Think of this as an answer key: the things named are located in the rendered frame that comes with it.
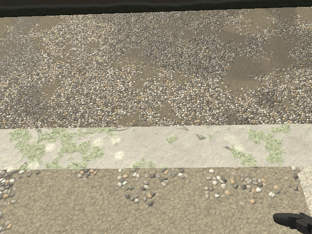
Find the right robot hand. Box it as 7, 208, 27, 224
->
273, 213, 312, 234

